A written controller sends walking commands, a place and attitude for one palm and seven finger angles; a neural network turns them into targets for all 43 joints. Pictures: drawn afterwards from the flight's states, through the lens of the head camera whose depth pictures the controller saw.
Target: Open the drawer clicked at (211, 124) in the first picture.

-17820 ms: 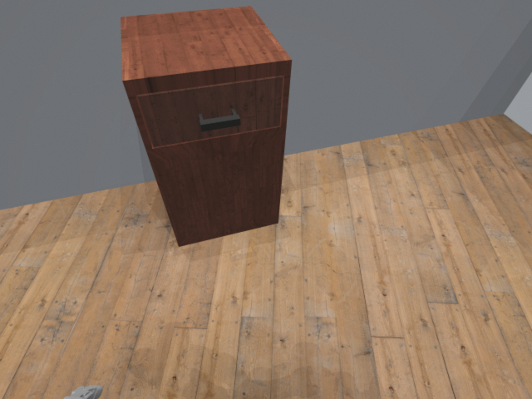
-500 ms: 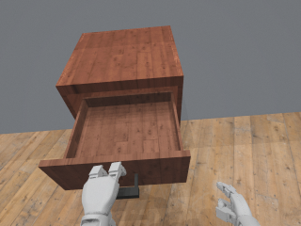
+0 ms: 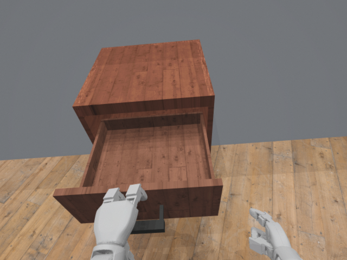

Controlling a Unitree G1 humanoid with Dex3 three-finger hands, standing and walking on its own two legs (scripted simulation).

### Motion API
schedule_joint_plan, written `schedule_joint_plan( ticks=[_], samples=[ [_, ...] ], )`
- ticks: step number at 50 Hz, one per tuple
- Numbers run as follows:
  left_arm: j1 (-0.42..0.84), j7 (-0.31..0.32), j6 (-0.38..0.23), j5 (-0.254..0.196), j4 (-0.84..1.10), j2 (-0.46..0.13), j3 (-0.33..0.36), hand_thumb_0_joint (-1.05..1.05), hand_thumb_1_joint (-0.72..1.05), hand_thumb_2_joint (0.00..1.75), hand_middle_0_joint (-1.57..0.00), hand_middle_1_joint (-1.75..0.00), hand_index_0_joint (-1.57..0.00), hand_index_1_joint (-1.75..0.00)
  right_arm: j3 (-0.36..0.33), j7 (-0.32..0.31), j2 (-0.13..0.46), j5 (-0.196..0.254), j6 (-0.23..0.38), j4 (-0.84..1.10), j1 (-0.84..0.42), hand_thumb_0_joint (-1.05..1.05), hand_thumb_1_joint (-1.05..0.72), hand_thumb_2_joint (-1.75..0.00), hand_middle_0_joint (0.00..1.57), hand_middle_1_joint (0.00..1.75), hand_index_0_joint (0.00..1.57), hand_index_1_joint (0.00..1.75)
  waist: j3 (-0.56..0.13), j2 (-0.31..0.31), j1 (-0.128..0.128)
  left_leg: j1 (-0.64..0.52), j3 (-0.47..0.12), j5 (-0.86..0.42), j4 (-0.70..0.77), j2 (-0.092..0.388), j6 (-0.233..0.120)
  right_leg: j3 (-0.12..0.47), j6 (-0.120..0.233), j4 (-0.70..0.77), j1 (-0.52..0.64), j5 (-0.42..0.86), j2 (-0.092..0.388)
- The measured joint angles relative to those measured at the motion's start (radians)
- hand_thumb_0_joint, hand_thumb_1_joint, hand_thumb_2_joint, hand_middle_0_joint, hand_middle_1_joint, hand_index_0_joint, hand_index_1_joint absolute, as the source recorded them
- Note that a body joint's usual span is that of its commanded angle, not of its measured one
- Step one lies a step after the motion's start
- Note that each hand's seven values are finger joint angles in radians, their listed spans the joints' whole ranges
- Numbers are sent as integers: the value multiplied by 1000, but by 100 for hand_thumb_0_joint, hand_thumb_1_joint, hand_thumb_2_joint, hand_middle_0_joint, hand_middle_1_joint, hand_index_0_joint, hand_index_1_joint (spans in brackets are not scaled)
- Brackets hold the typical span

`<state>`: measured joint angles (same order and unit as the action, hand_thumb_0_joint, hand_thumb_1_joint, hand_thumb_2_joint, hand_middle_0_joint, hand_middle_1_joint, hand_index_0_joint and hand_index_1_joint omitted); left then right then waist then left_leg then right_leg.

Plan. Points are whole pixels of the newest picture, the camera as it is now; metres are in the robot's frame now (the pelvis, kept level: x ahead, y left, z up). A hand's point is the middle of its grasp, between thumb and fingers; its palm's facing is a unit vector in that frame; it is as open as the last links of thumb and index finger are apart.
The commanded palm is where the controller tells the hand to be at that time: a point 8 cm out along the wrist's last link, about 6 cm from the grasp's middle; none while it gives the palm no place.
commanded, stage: lift the hand off the handle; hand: left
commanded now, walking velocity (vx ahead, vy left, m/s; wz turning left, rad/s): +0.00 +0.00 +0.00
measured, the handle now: (142, 218) +0.25 +0.13 -0.08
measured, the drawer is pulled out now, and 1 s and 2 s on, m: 0.30 0.30 0.30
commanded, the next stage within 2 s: draw the hand back to the body in 0.82 s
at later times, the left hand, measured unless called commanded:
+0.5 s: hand (126, 212) +0.21 +0.13 +0.04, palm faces +0.07 -0.25 -0.97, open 13.8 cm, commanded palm +0.18 +0.14 +0.11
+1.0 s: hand (121, 211) +0.21 +0.14 +0.06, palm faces +0.05 -0.27 -0.96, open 13.9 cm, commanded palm +0.17 +0.15 +0.13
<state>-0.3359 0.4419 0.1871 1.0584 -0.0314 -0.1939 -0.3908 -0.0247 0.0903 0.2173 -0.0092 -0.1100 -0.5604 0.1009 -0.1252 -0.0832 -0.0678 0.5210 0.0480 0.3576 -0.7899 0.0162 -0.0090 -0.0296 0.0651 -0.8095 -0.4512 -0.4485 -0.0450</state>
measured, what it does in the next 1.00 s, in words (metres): stands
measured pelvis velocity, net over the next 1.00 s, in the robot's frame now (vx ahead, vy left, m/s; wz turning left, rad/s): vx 0.01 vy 0.00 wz -0.03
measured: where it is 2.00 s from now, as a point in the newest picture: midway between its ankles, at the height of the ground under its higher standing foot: outside the picture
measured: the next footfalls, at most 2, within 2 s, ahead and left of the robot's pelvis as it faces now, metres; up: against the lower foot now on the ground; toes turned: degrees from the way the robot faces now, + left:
none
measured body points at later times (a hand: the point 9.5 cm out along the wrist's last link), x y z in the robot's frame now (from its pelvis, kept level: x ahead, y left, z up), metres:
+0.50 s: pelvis +0.01 +0.00 +0.01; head -0.01 -0.05 +0.46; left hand +0.20 +0.14 +0.09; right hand +0.23 -0.20 -0.07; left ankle +0.03 +0.12 -0.71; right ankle -0.02 -0.08 -0.71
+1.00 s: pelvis +0.01 +0.00 +0.02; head -0.01 -0.05 +0.46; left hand +0.20 +0.15 +0.11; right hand +0.24 -0.20 -0.06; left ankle +0.03 +0.12 -0.71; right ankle -0.02 -0.08 -0.71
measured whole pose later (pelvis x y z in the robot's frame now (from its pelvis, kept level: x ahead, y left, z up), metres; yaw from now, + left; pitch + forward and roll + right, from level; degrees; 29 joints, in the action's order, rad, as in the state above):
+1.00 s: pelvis +0.01 +0.00 +0.02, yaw -2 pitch +2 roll +1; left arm -0.43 0.29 0.19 1.01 0.26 -0.25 -0.34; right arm -0.01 0.11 0.22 0.01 -0.11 -0.55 0.08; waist -0.10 -0.09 -0.10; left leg 0.37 0.07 0.32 -0.66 0.03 0.00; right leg 0.00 0.07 -0.67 -0.31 -0.40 -0.06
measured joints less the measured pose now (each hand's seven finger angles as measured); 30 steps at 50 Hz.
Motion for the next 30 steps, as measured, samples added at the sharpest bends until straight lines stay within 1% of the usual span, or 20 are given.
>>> schedule_joint_plan(
  ticks=[7, 13, 19, 25, 30],
  samples=[
    [-16, -22, -8, -14, 48, -19, 8, -1, -49, 30, -39, -122, -34, -122, 4, -1, -6, 1, 4, -6, 1, 2, -91, -90, 20, 30, 20, 30, 5, -3, -6, -28, 4, -8, 25, 2, 1, 5, 1, 25, 25, 10, -3],
    [-21, -37, 6, -15, 81, -19, 8, -1, -49, 30, -40, -123, -33, -121, 5, 3, -3, 4, 3, -9, -1, 2, -91, -90, 20, 30, 20, 30, 7, -6, -10, -50, 5, -14, 44, 3, 2, 7, 1, 44, 46, 17, -4],
    [-14, -70, 14, -24, 101, -27, 6, -1, -49, 30, -42, -125, -32, -121, 4, 1, 0, 7, 5, -11, -7, 2, -91, -90, 20, 30, 20, 30, 14, -9, -17, -77, 7, -23, 68, 3, 3, 9, 2, 67, 72, 26, -5],
    [-22, -77, 13, -23, 166, -25, 10, -1, -49, 30, -37, -123, -32, -121, 6, 9, 1, 13, 5, -7, -12, 2, -91, -90, 20, 30, 20, 30, 12, -12, -20, -103, 10, -28, 89, 4, 5, 13, 3, 88, 97, 33, -7],
    [-19, -105, 26, -32, 185, -21, 12, -1, -49, 30, -34, -121, -31, -121, 14, 15, -1, 22, -1, -7, -21, 2, -91, -90, 20, 30, 20, 30, 14, -11, -21, -129, 14, -35, 112, 5, 6, 18, 3, 109, 120, 41, -8]
  ],
)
